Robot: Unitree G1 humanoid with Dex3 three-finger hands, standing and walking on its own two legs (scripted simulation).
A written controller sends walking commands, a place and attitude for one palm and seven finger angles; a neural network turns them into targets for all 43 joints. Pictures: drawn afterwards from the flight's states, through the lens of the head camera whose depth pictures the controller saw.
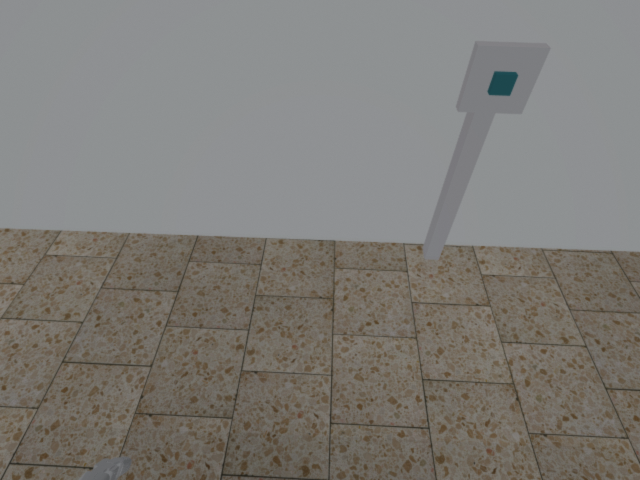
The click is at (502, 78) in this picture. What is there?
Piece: button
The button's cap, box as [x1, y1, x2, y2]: [487, 71, 517, 95]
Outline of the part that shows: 495,71 487,91 488,93 509,95 517,74 515,72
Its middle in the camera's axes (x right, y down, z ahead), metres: +0.48 -0.41 +1.02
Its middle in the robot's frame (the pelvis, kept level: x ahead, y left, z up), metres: +1.06 -0.43 +0.01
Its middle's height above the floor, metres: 0.78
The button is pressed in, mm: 0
